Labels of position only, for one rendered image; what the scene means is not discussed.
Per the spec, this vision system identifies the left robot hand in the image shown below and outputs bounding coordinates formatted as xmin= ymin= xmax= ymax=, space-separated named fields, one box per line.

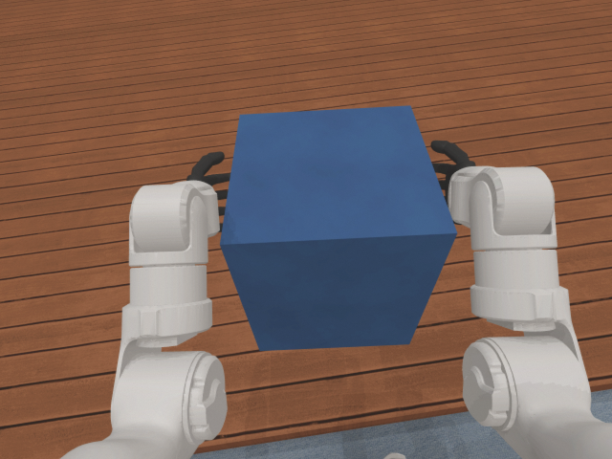
xmin=186 ymin=152 xmax=230 ymax=232

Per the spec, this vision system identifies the right robot upper arm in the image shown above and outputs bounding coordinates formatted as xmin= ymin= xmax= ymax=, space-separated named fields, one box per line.
xmin=463 ymin=336 xmax=612 ymax=459

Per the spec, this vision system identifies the robot left forearm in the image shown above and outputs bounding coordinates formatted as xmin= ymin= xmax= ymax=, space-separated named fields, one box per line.
xmin=111 ymin=181 xmax=220 ymax=428

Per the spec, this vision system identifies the left robot upper arm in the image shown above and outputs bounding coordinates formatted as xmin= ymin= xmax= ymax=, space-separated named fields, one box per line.
xmin=60 ymin=351 xmax=228 ymax=459

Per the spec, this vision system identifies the right robot hand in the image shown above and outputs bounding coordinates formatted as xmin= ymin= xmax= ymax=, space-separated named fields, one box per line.
xmin=431 ymin=141 xmax=476 ymax=225

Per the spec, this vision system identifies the robot right forearm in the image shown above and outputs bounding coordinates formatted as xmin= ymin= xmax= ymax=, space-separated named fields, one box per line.
xmin=448 ymin=166 xmax=591 ymax=408

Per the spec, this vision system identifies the carton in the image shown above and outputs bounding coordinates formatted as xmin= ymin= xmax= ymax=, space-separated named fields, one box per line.
xmin=220 ymin=105 xmax=457 ymax=351

